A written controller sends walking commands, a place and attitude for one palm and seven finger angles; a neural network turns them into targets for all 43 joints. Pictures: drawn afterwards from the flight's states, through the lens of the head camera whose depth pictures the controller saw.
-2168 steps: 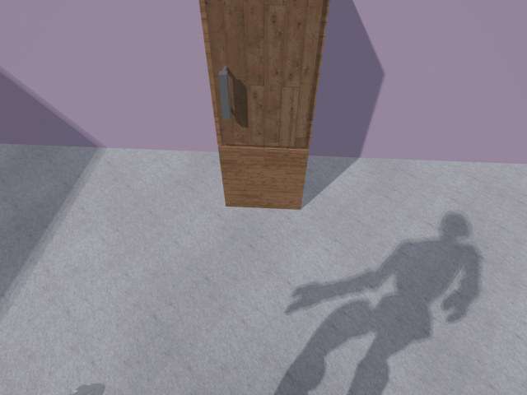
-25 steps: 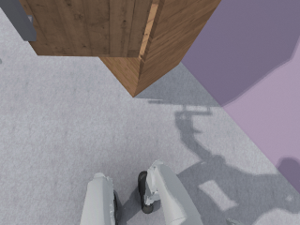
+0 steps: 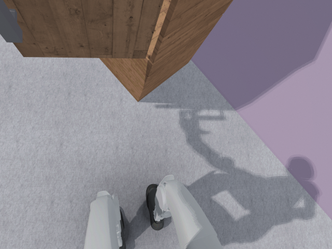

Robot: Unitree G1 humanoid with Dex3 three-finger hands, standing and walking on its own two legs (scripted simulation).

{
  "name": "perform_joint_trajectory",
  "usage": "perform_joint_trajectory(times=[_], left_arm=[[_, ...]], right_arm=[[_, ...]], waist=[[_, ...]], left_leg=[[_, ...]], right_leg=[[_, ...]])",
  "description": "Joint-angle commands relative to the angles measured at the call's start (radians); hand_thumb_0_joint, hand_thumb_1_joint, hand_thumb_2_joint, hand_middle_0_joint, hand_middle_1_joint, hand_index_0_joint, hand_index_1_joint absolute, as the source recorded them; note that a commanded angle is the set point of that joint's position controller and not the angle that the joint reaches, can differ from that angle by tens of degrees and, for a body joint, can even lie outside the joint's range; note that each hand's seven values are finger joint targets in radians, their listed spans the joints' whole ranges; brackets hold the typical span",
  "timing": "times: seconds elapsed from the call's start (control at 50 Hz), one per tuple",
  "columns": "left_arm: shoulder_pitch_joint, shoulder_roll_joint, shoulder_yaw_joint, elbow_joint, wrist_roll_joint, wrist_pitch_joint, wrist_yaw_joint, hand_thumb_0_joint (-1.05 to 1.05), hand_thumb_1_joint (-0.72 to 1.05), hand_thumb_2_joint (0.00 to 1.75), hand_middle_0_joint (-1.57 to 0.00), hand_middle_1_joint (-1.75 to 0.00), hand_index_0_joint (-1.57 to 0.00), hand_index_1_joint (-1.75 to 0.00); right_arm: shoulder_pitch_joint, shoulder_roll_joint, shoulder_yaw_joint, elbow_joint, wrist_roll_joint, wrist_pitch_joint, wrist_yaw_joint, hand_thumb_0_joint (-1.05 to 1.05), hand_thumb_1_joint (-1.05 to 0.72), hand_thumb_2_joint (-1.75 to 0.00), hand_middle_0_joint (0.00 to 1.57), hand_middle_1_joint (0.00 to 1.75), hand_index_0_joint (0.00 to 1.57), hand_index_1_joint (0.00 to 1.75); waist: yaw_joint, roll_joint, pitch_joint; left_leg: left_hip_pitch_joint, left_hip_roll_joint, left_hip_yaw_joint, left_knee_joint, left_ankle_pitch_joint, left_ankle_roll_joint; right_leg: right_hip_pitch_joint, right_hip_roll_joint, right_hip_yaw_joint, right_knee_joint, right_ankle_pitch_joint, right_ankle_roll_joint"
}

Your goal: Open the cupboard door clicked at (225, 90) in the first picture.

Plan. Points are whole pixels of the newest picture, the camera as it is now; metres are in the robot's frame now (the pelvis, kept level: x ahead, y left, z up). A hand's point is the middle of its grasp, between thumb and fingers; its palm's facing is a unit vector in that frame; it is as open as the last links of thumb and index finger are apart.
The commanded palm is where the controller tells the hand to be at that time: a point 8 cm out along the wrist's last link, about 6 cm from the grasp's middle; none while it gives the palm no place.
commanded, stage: move the hooked fingers beside the handle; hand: left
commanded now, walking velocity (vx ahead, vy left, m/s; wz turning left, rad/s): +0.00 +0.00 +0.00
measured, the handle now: out of the picture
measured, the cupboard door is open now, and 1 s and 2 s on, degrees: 55 55 55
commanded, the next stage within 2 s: slide the fingers in behind the handle in 0.48 s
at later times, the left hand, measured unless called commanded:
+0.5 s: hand out of the picture +0.55 +0.31 +0.04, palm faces +0.05 -1.00 -0.02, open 14.0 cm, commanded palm +0.55 +0.32 +0.04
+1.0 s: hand out of the picture +0.55 +0.29 +0.04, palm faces +0.06 -1.00 -0.03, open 14.1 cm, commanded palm +0.55 +0.29 +0.04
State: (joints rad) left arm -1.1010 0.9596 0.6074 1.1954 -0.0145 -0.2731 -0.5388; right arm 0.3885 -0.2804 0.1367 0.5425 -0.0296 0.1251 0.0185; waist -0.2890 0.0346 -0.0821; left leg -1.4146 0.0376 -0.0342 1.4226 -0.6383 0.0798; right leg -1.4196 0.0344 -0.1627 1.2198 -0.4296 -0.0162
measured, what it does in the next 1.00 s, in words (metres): stands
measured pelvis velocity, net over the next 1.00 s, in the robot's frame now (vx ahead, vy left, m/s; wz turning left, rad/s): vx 0.00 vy -0.01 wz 0.02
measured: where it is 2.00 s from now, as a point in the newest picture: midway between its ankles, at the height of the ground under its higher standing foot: (137, 226)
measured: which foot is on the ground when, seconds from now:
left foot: down 0.00-1.00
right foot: down 0.00-1.00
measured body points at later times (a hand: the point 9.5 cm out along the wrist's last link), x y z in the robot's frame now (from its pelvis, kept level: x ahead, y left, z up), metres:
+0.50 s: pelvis +0.01 +0.00 +0.01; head +0.23 +0.07 +0.39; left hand +0.54 +0.36 +0.04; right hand +0.01 -0.26 -0.07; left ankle -0.01 +0.06 -0.59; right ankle +0.07 -0.12 -0.59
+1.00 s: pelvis +0.00 -0.01 +0.00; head +0.22 +0.06 +0.39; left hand +0.54 +0.35 +0.04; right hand +0.00 -0.27 -0.08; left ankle -0.01 +0.06 -0.59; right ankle +0.07 -0.12 -0.59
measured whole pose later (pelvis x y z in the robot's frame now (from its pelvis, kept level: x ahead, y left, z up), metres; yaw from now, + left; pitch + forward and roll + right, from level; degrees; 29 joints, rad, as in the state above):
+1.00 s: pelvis +0.00 -0.01 +0.00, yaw +1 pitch +35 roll -9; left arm -1.07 0.86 0.54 1.18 -0.03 -0.31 -0.44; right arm 0.36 -0.28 0.11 0.56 -0.03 0.12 0.03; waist -0.28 0.03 -0.09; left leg -1.39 0.03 -0.04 1.41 -0.63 0.07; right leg -1.40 0.03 -0.17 1.22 -0.43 -0.03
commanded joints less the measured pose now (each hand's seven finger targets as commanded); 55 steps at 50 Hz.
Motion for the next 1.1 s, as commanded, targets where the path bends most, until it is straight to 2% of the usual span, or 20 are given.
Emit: perform_joint_trajectory(times=[0.0, 0.04, 0.08, 0.14, 0.2, 0.26, 0.3, 0.32, 0.4, 0.44, 0.5, 0.54, 0.66, 0.74, 0.78, 0.82, 0.88, 0.98, 1.02, 1.08], left_arm=[[-0.35, 0.321, 0.022, -0.221, -0.031, -0.07, 0.008, 0.0, -0.5, 0.3, -0.3, -1.2, -0.3, -1.2], [-0.346, 0.301, 0.006, -0.218, -0.029, -0.075, 0.008, 0.0, -0.5, 0.3, -0.3, -1.2, -0.3, -1.2], [-0.337, 0.268, -0.012, -0.195, -0.032, -0.074, 0.009, 0.0, -0.5, 0.3, -0.3, -1.2, -0.3, -1.2], [-0.355, 0.247, -0.027, -0.214, -0.037, -0.085, 0.008, 0.0, -0.5, 0.3, -0.3, -1.2, -0.3, -1.2], [-0.352, 0.239, -0.028, -0.19, -0.039, -0.088, 0.016, 0.0, -0.5, 0.3, -0.3, -1.2, -0.3, -1.2], [-0.373, 0.207, -0.052, -0.232, -0.034, -0.101, 0.027, 0.0, -0.5, 0.3, -0.3, -1.2, -0.3, -1.2], [-0.338, 0.238, -0.012, -0.223, -0.041, -0.104, 0.035, 0.0, -0.5, 0.3, -0.3, -1.2, -0.3, -1.2], [-0.326, 0.244, -0.008, -0.222, -0.039, -0.106, 0.033, 0.0, -0.5, 0.3, -0.3, -1.2, -0.3, -1.2], [-0.337, 0.247, -0.013, -0.191, -0.034, -0.101, 0.041, 0.0, -0.5, 0.3, -0.3, -1.2, -0.3, -1.2], [-0.364, 0.292, 0.009, -0.215, -0.031, -0.113, 0.042, 0.0, -0.5, 0.3, -0.3, -1.2, -0.3, -1.2], [-0.358, 0.297, 0.01, -0.192, -0.031, -0.113, 0.035, 0.0, -0.5, 0.3, -0.3, -1.2, -0.3, -1.2], [-0.326, 0.321, 0.027, -0.19, -0.029, -0.114, 0.027, 0.0, -0.5, 0.3, -0.3, -1.2, -0.3, -1.2], [-0.35, 0.227, -0.043, -0.194, -0.045, -0.096, 0.007, 0.0, -0.5, 0.3, -0.3, -1.2, -0.3, -1.2], [-0.392, 0.221, -0.043, -0.194, -0.046, -0.094, 0.026, 0.0, -0.5, 0.3, -0.3, -1.2, -0.3, -1.2], [-0.396, 0.232, -0.041, -0.187, -0.035, -0.091, 0.041, 0.0, -0.5, 0.3, -0.3, -1.2, -0.3, -1.2], [-0.406, 0.227, -0.049, -0.225, -0.023, -0.101, 0.057, 0.0, -0.5, 0.3, -0.3, -1.2, -0.3, -1.2], [-0.375, 0.214, -0.036, -0.263, -0.031, -0.111, 0.074, 0.0, -0.5, 0.3, -0.3, -1.2, -0.3, -1.2], [-0.4, 0.126, -0.097, -0.241, -0.036, -0.11, 0.082, 0.0, -0.5, 0.3, -0.3, -1.2, -0.3, -1.2], [-0.41, 0.153, -0.084, -0.227, -0.031, -0.115, 0.086, 0.0, -0.5, 0.3, -0.3, -1.2, -0.3, -1.2], [-0.428, 0.1, -0.122, -0.215, -0.035, -0.12, 0.09, 0.0, -0.5, 0.3, -0.3, -1.2, -0.3, -1.2]], right_arm=[[0.237, -0.253, -0.092, 0.001, -0.006, 0.001, -0.021, 0.0, -0.9, -0.9, 0.2, 0.3, 0.2, 0.3], [0.239, -0.252, -0.093, 0.005, -0.006, 0.002, -0.019, 0.0, -0.9, -0.9, 0.2, 0.3, 0.2, 0.3], [0.238, -0.252, -0.097, 0.008, -0.006, 0.004, -0.023, 0.0, -0.9, -0.9, 0.2, 0.3, 0.2, 0.3], [0.243, -0.253, -0.099, 0.012, -0.009, 0.002, -0.023, 0.0, -0.9, -0.9, 0.2, 0.3, 0.2, 0.3], [0.235, -0.249, -0.098, 0.007, -0.009, 0.007, -0.025, 0.0, -0.9, -0.9, 0.2, 0.3, 0.2, 0.3], [0.236, -0.247, -0.104, 0.008, -0.012, 0.008, -0.022, 0.0, -0.9, -0.9, 0.2, 0.3, 0.2, 0.3], [0.234, -0.245, -0.103, 0.004, -0.012, 0.009, -0.019, 0.0, -0.9, -0.9, 0.2, 0.3, 0.2, 0.3], [0.233, -0.244, -0.102, -0.002, -0.01, 0.009, -0.018, 0.0, -0.9, -0.9, 0.2, 0.3, 0.2, 0.3], [0.217, -0.242, -0.095, -0.004, -0.008, 0.01, -0.018, 0.0, -0.9, -0.9, 0.2, 0.3, 0.2, 0.3], [0.217, -0.244, -0.093, -0.007, -0.008, 0.007, -0.02, 0.0, -0.9, -0.9, 0.2, 0.3, 0.2, 0.3], [0.212, -0.244, -0.091, -0.005, -0.006, 0.005, -0.022, 0.0, -0.9, -0.9, 0.2, 0.3, 0.2, 0.3], [0.215, -0.247, -0.092, -0.01, -0.006, 0.003, -0.021, 0.0, -0.9, -0.9, 0.2, 0.3, 0.2, 0.3], [0.218, -0.247, -0.095, 0.001, -0.001, 0.004, -0.02, 0.0, -0.9, -0.9, 0.2, 0.3, 0.2, 0.3], [0.222, -0.247, -0.095, 0.01, -0.003, 0.001, -0.021, 0.0, -0.9, -0.9, 0.2, 0.3, 0.2, 0.3], [0.221, -0.245, -0.092, 0.011, -0.003, 0.0, -0.022, 0.0, -0.9, -0.9, 0.2, 0.3, 0.2, 0.3], [0.223, -0.241, -0.093, 0.008, -0.006, -0.002, -0.019, 0.0, -0.9, -0.9, 0.2, 0.3, 0.2, 0.3], [0.224, -0.238, -0.099, 0.008, -0.009, -0.001, -0.012, 0.0, -0.9, -0.9, 0.2, 0.3, 0.2, 0.3], [0.22, -0.235, -0.102, 0.028, -0.008, -0.005, -0.009, 0.0, -0.9, -0.9, 0.2, 0.3, 0.2, 0.3], [0.223, -0.234, -0.099, 0.031, -0.008, -0.009, -0.014, 0.0, -0.9, -0.9, 0.2, 0.3, 0.2, 0.3], [0.223, -0.23, -0.101, 0.041, -0.011, -0.013, -0.013, 0.0, -0.9, -0.9, 0.2, 0.3, 0.2, 0.3]], waist=[[0.017, 0.372, -0.634], [0.019, 0.402, -0.622], [0.004, 0.35, -0.603], [0.007, 0.408, -0.623], [0.002, 0.347, -0.596], [0.003, 0.396, -0.632], [0.017, 0.36, -0.648], [0.023, 0.38, -0.644], [0.012, 0.334, -0.604], [0.017, 0.356, -0.633], [0.01, 0.32, -0.626], [0.026, 0.349, -0.65], [0.004, 0.348, -0.634], [-0.006, 0.333, -0.635], [-0.001, 0.344, -0.621], [0.006, 0.39, -0.651], [0.02, 0.391, -0.69], [-0.013, 0.341, -0.63], [-0.008, 0.351, -0.618], [-0.021, 0.345, -0.613]], left_leg=[[0.622, 0.036, -0.15, -0.167, 0.777, -0.082], [0.672, 0.041, -0.163, -0.175, 0.816, -0.094], [0.658, 0.041, -0.165, -0.173, 0.807, -0.089], [0.725, 0.047, -0.183, -0.177, 0.865, -0.107], [0.667, 0.04, -0.171, -0.175, 0.822, -0.095], [0.733, 0.046, -0.185, -0.177, 0.876, -0.109], [0.7, 0.04, -0.173, -0.175, 0.871, -0.102], [0.704, 0.041, -0.173, -0.174, 0.885, -0.103], [0.613, 0.03, -0.142, -0.17, 0.777, -0.083], [0.614, 0.03, -0.14, -0.167, 0.775, -0.083], [0.572, 0.025, -0.134, -0.161, 0.732, -0.074], [0.589, 0.026, -0.136, -0.161, 0.76, -0.078], [0.607, 0.03, -0.149, -0.164, 0.739, -0.078], [0.582, 0.026, -0.142, -0.157, 0.69, -0.07], [0.569, 0.022, -0.138, -0.161, 0.672, -0.072], [0.615, 0.026, -0.149, -0.164, 0.715, -0.08], [0.66, 0.028, -0.148, -0.169, 0.767, -0.087], [0.63, 0.026, -0.146, -0.181, 0.683, -0.075], [0.607, 0.022, -0.142, -0.183, 0.664, -0.074], [0.609, 0.019, -0.14, -0.185, 0.653, -0.072]], right_leg=[[0.259, 0.029, 0.071, -0.063, 0.233, -0.01], [0.228, 0.028, 0.064, -0.067, 0.226, -0.013], [0.222, 0.03, 0.062, -0.069, 0.225, -0.009], [0.183, 0.027, 0.058, -0.067, 0.224, -0.013], [0.218, 0.028, 0.058, -0.07, 0.229, -0.01], [0.188, 0.025, 0.058, -0.067, 0.232, -0.012], [0.244, 0.027, 0.063, -0.068, 0.256, -0.013], [0.236, 0.027, 0.065, -0.064, 0.258, -0.017], [0.276, 0.029, 0.072, -0.07, 0.25, -0.011], [0.293, 0.031, 0.079, -0.064, 0.259, -0.013], [0.311, 0.031, 0.078, -0.061, 0.256, -0.011], [0.314, 0.03, 0.079, -0.055, 0.261, -0.013], [0.26, 0.029, 0.072, -0.06, 0.231, -0.009], [0.257, 0.029, 0.077, -0.059, 0.223, -0.011], [0.259, 0.028, 0.077, -0.059, 0.214, -0.012], [0.241, 0.025, 0.077, -0.051, 0.218, -0.018], [0.273, 0.025, 0.079, -0.063, 0.245, -0.015], [0.264, 0.029, 0.079, -0.083, 0.219, -0.013], [0.271, 0.027, 0.082, -0.077, 0.217, -0.018], [0.269, 0.027, 0.08, -0.085, 0.218, -0.017]])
